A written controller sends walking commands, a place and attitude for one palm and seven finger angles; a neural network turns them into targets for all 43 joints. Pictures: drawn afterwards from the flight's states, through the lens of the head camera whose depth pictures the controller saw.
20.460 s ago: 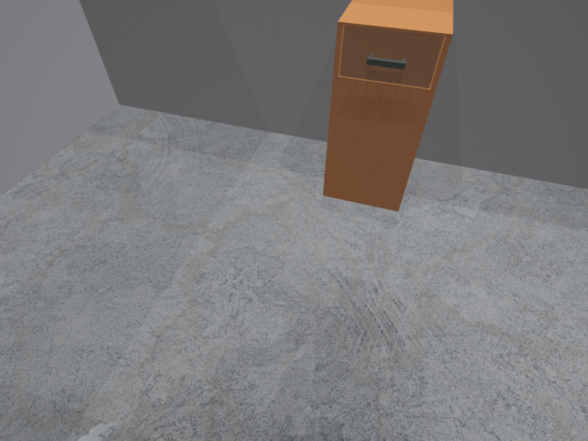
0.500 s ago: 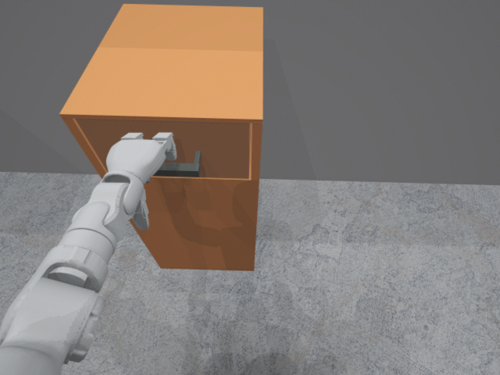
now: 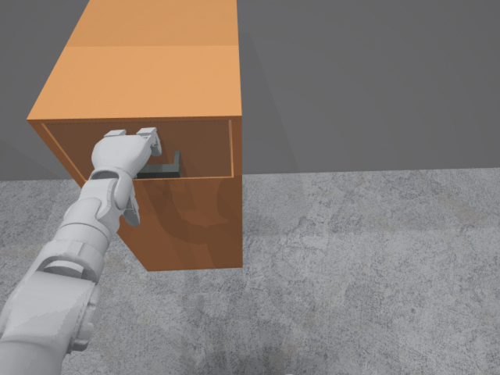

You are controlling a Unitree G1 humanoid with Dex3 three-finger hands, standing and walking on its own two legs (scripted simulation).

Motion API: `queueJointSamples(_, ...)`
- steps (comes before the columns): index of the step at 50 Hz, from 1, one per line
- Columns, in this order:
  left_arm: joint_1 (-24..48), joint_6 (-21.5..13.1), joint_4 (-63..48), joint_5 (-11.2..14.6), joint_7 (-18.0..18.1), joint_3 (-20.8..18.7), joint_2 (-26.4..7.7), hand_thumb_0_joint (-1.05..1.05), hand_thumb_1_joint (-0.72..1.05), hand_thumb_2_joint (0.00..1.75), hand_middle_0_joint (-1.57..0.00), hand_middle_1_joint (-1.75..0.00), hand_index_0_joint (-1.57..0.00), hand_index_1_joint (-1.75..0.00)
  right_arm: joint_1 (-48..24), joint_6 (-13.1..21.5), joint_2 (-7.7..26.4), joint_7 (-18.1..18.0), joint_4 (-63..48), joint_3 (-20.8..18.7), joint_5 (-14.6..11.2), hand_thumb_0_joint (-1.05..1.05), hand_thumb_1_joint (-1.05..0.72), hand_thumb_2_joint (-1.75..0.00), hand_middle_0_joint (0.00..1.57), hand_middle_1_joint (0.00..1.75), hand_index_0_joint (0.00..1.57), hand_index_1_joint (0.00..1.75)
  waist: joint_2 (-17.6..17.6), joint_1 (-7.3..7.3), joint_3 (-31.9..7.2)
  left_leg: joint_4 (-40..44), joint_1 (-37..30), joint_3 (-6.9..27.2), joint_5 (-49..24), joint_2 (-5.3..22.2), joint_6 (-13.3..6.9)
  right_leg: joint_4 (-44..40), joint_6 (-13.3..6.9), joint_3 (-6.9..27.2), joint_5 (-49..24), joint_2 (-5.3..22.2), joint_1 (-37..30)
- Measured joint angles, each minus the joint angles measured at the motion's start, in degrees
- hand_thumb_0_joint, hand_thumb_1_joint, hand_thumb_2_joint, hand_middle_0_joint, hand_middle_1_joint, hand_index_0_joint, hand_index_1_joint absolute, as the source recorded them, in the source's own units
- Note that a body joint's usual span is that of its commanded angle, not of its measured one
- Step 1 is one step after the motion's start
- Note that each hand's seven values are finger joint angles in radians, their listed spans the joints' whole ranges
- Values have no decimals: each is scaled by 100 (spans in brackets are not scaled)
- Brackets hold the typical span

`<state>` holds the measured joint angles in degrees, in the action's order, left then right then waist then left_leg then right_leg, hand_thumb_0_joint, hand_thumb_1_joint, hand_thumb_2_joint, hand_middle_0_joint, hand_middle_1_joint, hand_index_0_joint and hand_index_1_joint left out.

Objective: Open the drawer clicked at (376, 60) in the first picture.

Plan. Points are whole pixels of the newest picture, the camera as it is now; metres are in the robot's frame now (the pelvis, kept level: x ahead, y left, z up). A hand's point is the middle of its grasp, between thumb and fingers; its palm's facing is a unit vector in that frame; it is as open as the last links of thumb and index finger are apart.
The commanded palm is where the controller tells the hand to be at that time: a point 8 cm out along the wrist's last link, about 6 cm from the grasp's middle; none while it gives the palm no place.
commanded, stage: lower the fingers behind the handle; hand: left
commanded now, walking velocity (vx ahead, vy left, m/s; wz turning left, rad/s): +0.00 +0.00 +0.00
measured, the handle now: (147, 164) +0.52 +0.18 -0.02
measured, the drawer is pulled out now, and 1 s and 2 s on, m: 0.00 0.00 0.00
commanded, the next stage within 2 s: close the thumb around the handle in 1.40 s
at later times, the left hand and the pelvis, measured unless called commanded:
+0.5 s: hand (134, 181) +0.46 +0.19 +0.00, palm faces -0.09 -0.05 -0.99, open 13.8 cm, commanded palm +0.44 +0.20 +0.04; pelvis +0.00 +0.00 -0.01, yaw +0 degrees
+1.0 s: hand (141, 191) +0.46 +0.19 -0.04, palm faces -0.07 -0.01 -1.00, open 13.8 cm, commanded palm +0.44 +0.20 +0.01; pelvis -0.01 +0.00 -0.03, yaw +0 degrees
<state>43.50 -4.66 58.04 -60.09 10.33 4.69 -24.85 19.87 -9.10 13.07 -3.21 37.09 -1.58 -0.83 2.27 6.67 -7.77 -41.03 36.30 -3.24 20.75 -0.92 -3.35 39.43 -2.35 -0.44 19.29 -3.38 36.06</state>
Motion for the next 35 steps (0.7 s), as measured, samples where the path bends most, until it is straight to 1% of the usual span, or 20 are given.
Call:
queueJointSamples(2, -193, -390, -260, -119, 177, -98, -22, 0, -49, 30, -33, -120, -32, -122, 65, 36, 49, 5, -12, -75, 41, 1, -91, -90, 20, 30, 20, 30, -5, -51, -14, -115, 131, -11, 49, 11, 2, 108, -2, 5, 40, -8, 132)
queueJointSamples(3, -272, -519, -347, -173, 319, -157, -18, 0, -49, 30, -32, -120, -32, -122, 83, 47, 78, 22, 1, -113, 64, 1, -91, -90, 20, 30, 20, 30, -2, -82, -28, -186, 215, -16, 77, 13, 0, 179, -1, 7, 66, -9, 218)
queueJointSamples(5, -368, -612, -416, -277, 670, -239, -9, 0, -49, 30, -32, -120, -32, -121, 91, 74, 135, 76, 57, -180, 105, 1, -91, -90, 20, 30, 20, 30, 14, -131, -63, -345, 411, -14, 136, 10, -4, 343, 2, -5, 130, -1, 413)
queueJointSamples(6, -387, -585, -405, -323, 859, -272, -1, 0, -49, 30, -32, -120, -32, -121, 81, 90, 159, 110, 97, -212, 126, 1, -91, -90, 20, 30, 20, 30, 25, -153, -79, -426, 511, -8, 163, 6, -6, 425, 4, -15, 162, 5, 511)
queueJointSamples(8, -385, -423, -327, -392, 1206, -332, 10, 0, -49, 30, -32, -120, -32, -121, 35, 114, 189, 180, 185, -261, 164, 1, -91, -90, 20, 30, 20, 30, 45, -190, -105, -570, 692, 5, 209, 0, -10, 568, 6, -36, 216, 14, 685)
queueJointSamples(11, -286, -8, -125, -419, 1516, -292, 26, 0, -49, 30, -32, -120, -32, -120, -48, 128, 187, 269, 301, -313, 181, 1, -91, -90, 20, 30, 20, 30, 71, -222, -133, -711, 871, 47, 247, -8, -8, 691, 5, -85, 262, 26, 841)
queueJointSamples(12, -228, 149, -51, -389, 1541, -220, 43, 0, -49, 30, -32, -120, -32, -120, -74, 131, 177, 293, 333, -327, 175, 1, -91, -90, 20, 30, 20, 30, 82, -228, -127, -733, 892, 70, 250, -11, -6, 699, 4, -108, 267, 30, 848)
queueJointSamples(14, -107, 391, 71, -294, 1474, -73, 105, 0, -49, 30, -32, -120, -32, -120, -123, 131, 146, 321, 389, -335, 159, 1, -91, -90, 20, 30, 20, 30, 90, -229, -108, -730, 878, 113, 241, -20, -2, 671, 3, -150, 262, 38, 810)
queueJointSamples(16, -22, 528, 139, -184, 1307, 49, 178, 0, -49, 30, -32, -120, -32, -120, -158, 118, 106, 311, 412, -312, 135, 1, -91, -90, 20, 30, 20, 30, 79, -211, -101, -675, 803, 138, 220, -21, 0, 596, 3, -170, 238, 36, 720)
queueJointSamples(18, 34, 607, 181, -128, 1142, 126, 224, 0, -49, 30, -32, -120, -32, -120, -167, 118, 69, 272, 394, -269, 116, 1, -91, -90, 20, 30, 20, 30, 64, -167, -117, -603, 709, 150, 199, -19, 2, 510, 1, -177, 211, 31, 618)
queueJointSamples(22, 135, 390, 313, -141, 909, 123, 212, 0, -49, 30, -31, -120, -32, -120, -148, 130, 42, 190, 291, -167, 91, 1, -91, -90, 20, 30, 20, 30, 39, -65, -168, -539, 597, 133, 199, -5, 1, 440, -5, -154, 196, 14, 513)
queueJointSamples(26, 95, 169, 368, -240, 882, 12, 175, 0, -49, 30, -31, -120, -32, -120, -110, 125, 63, 168, 149, -114, 89, 1, -91, -90, 20, 30, 20, 30, 34, -17, -187, -591, 654, 61, 238, 21, -6, 515, -2, -86, 216, -10, 605)
queueJointSamples(30, -97, -6, 305, -328, 1027, -164, 172, 0, -49, 30, -31, -120, -31, -120, -60, 129, 88, 187, 89, -123, 120, 1, -91, -90, 20, 30, 20, 30, 37, -43, -182, -727, 847, -3, 293, 39, -17, 681, 7, -30, 263, -23, 833)
queueJointSamples(35, -241, -165, 51, -490, 1426, -272, 153, 0, -49, 30, -30, -120, -31, -120, -19, 173, 73, 234, 200, -208, 206, 1, -91, -90, 20, 30, 20, 30, 42, -93, -221, -990, 1193, 5, 382, 42, -17, 945, 9, -52, 359, -20, 1174)
